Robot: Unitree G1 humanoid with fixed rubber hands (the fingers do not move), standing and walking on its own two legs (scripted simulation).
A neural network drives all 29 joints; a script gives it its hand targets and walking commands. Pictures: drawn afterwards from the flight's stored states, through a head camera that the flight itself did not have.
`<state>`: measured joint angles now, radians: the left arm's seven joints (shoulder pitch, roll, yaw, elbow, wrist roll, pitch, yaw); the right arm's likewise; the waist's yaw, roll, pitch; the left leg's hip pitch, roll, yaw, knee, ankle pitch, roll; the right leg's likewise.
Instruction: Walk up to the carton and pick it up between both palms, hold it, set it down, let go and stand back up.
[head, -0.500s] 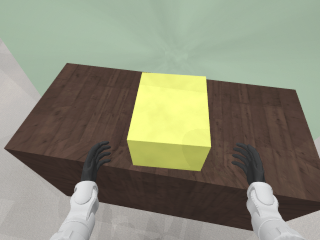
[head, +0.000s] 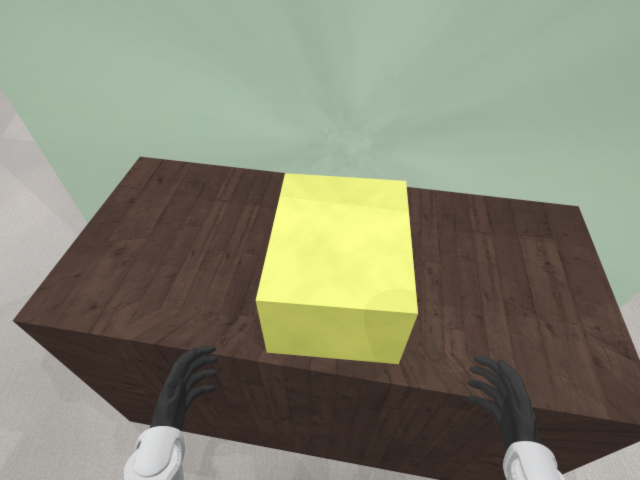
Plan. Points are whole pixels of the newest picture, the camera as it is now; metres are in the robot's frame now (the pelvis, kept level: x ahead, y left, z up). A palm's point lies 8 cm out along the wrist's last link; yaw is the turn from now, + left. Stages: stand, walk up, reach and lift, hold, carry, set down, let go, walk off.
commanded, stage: set down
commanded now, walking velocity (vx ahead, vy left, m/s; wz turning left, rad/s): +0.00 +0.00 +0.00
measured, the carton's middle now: (338, 263) +0.49 +0.00 -0.08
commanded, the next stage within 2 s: let go in 0.68 s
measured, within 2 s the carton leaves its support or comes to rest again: neither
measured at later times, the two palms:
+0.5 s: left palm (160, 446) +0.18 +0.22 -0.06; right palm (511, 469) +0.17 -0.20 -0.06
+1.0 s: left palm (144, 462) +0.17 +0.24 -0.07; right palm out of the picture +0.14 -0.22 -0.07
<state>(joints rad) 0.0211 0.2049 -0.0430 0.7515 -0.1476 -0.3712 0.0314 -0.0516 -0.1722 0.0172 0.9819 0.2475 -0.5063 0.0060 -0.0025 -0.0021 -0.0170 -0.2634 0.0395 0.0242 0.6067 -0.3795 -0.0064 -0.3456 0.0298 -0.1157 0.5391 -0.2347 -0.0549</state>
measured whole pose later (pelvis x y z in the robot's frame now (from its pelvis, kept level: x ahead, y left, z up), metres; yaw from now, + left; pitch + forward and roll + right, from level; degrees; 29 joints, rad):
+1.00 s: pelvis +0.01 +0.01 +0.01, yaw -2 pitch -4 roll -1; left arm 0.19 0.21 0.01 0.50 -0.03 0.12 0.02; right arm 0.19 -0.17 -0.03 0.78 0.02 -0.22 0.03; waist 0.03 0.00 0.08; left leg -0.03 0.03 0.07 0.42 -0.32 0.00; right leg -0.13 0.04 -0.07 0.36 -0.16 -0.04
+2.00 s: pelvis +0.00 +0.03 +0.01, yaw +6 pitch -1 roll +0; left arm 0.35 0.23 0.00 0.92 0.03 0.00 0.01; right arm 0.36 -0.21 0.00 0.93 -0.02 -0.01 0.00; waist 0.02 -0.02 -0.04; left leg -0.12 -0.06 -0.04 0.39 -0.26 0.05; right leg -0.19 -0.07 -0.17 0.39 -0.18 0.01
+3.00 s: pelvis +0.02 +0.05 +0.02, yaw +8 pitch -2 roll +0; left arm 0.33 0.15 -0.01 1.18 0.01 0.02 0.04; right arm 0.37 -0.14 0.02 1.15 0.00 -0.02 -0.04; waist 0.01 -0.02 0.01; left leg -0.03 -0.10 -0.07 0.34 -0.26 0.09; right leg -0.12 -0.11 -0.19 0.37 -0.21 0.04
